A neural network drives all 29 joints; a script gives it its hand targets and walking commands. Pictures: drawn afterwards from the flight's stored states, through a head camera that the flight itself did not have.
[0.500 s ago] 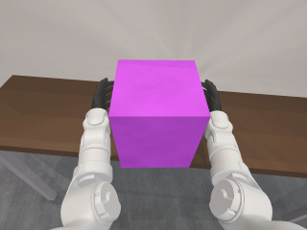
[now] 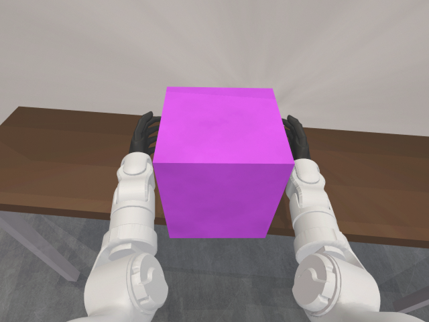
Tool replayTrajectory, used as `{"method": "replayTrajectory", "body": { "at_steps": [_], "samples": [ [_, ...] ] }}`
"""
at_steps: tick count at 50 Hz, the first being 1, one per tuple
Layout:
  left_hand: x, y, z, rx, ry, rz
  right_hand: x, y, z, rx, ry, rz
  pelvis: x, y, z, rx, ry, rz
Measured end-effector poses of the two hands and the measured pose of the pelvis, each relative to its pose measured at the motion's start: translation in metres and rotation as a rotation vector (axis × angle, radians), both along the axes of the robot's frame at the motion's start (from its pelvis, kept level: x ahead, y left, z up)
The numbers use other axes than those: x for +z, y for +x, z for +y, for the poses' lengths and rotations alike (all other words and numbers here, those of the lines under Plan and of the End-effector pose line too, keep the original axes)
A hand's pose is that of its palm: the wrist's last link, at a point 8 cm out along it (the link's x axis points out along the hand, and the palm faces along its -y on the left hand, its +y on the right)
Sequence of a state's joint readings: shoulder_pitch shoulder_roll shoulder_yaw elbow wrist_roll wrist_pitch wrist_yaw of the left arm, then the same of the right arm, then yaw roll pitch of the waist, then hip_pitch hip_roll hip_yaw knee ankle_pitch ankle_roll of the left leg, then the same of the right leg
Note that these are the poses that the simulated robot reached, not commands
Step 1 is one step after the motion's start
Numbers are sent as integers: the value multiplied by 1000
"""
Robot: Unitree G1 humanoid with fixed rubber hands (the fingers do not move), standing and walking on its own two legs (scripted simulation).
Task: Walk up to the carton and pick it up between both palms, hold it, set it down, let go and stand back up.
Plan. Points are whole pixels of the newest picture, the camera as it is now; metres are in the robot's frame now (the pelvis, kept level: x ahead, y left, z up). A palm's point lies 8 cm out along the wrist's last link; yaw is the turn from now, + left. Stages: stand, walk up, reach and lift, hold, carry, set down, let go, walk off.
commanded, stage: reach and lift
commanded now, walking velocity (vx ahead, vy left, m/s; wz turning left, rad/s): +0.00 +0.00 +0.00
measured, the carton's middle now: (218, 166) +0.42 +0.00 +0.06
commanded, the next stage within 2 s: none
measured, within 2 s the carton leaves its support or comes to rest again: leaves its support in 0.46 s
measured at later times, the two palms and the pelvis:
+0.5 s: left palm (137, 155) +0.40 +0.16 +0.12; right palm (300, 160) +0.39 -0.14 +0.12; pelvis -0.01 +0.00 +0.00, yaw +1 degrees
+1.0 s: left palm (127, 142) +0.39 +0.16 +0.17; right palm (304, 146) +0.38 -0.14 +0.16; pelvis -0.02 +0.00 +0.00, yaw +1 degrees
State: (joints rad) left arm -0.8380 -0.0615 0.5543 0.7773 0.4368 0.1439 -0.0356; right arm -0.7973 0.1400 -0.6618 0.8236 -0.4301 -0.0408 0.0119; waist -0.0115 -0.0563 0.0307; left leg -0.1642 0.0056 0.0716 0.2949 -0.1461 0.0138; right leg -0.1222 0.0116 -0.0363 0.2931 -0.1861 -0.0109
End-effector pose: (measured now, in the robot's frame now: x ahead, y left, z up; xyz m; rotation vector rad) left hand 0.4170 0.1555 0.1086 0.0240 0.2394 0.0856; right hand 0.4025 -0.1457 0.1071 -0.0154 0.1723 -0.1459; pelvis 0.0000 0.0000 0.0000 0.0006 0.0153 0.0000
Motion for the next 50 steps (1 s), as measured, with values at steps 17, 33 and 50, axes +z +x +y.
{"method": "replayTrajectory", "body": {
  "at_steps": [17, 33, 50],
  "samples": [
    [2, -9, 1, 4, 27, 3, -1, -7, 1, 4, 11, -9, 0, -2, 0, 6, -5, -17],
    [36, -28, 4, 14, 22, -22, 35, -24, 5, 8, 18, -41, 1, -20, -2, 14, -5, -75],
    [58, -30, 8, 11, 52, -24, 54, -25, 9, 10, 36, -45, 0, -19, 4, 16, -8, -115]
  ]
}}
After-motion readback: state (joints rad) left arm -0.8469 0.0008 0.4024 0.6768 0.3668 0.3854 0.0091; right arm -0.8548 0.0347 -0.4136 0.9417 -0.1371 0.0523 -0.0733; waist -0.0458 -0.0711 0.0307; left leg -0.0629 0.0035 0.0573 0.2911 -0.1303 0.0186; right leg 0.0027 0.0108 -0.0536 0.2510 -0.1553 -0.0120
